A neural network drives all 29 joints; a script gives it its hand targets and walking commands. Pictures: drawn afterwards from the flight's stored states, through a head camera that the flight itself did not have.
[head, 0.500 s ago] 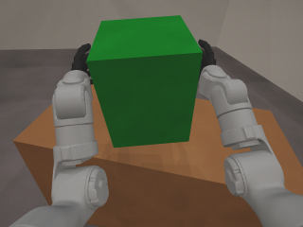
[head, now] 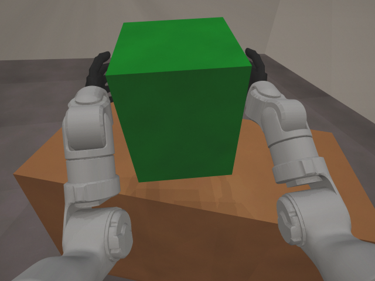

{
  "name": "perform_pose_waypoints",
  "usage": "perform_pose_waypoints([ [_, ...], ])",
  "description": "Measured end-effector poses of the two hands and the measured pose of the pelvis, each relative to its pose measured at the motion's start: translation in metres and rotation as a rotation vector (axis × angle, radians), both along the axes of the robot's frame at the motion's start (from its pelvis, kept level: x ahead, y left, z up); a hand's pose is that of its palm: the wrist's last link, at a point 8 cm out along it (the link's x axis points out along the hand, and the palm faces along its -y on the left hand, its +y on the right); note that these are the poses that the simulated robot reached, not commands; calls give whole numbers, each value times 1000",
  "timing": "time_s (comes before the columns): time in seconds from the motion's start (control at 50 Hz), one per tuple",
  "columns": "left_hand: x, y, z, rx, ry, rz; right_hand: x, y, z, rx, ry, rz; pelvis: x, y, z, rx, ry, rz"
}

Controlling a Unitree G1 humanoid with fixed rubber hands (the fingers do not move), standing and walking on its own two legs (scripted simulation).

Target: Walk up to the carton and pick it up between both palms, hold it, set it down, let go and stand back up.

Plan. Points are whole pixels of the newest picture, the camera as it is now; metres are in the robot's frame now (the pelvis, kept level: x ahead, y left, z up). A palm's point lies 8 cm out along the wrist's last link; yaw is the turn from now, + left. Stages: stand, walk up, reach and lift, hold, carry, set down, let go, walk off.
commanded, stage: hold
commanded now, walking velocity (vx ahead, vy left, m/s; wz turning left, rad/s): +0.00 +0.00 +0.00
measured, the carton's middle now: (179, 101) +0.39 +0.00 +0.24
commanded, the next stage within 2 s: none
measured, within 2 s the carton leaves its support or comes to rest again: neither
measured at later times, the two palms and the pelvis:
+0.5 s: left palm (98, 93) +0.35 +0.15 +0.27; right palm (255, 91) +0.36 -0.14 +0.28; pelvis -0.01 -0.01 +0.00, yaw +0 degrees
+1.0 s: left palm (99, 94) +0.35 +0.15 +0.27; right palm (254, 93) +0.36 -0.14 +0.27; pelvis -0.01 +0.00 +0.00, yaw +0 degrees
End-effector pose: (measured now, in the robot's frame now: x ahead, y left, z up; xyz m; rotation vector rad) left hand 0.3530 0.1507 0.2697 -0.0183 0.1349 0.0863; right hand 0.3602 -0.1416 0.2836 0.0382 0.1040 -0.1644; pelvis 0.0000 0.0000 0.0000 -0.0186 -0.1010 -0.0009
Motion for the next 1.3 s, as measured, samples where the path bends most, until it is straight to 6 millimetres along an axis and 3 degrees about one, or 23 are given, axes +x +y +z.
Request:
perform_pose_waypoints([
  [0.2,-1,-6,-3,-10,19,-13,-6,-7,-13,7,20,-17,-8,0,0,-1,5,-7],
  [0.5,1,-1,1,-18,11,-3,-2,-1,-5,-2,14,-8,-10,-5,0,-2,23,7],
  [1.14,1,-2,-1,-17,6,-4,-2,-2,-9,-4,12,-11,-5,-1,0,0,11,-4],
  [1.3,6,2,1,-39,7,8,6,2,-2,1,13,-2,-1,-3,0,2,9,-6],
])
